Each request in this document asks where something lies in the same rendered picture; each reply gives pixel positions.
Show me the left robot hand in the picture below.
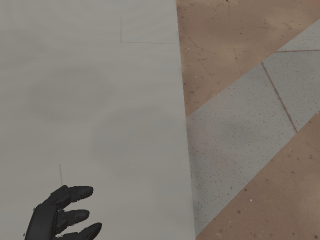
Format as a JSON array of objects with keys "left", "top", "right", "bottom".
[{"left": 23, "top": 185, "right": 102, "bottom": 240}]

